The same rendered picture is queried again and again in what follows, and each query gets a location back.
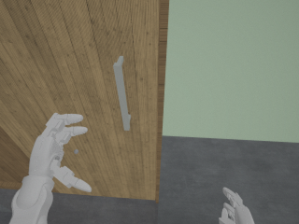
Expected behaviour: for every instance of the handle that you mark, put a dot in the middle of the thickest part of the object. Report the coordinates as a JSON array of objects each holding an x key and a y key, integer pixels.
[{"x": 117, "y": 67}]

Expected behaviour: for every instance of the robot left forearm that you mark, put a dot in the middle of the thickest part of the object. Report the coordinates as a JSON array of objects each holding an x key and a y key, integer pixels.
[{"x": 32, "y": 202}]

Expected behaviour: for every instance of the left robot hand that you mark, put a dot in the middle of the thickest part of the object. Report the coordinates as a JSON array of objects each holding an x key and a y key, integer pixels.
[{"x": 49, "y": 145}]

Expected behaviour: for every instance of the wardrobe door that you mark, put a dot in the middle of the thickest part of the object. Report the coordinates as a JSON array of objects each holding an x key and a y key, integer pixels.
[
  {"x": 14, "y": 164},
  {"x": 57, "y": 56}
]

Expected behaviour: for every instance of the right robot hand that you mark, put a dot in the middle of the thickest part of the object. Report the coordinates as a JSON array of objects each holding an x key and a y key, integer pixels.
[{"x": 238, "y": 212}]

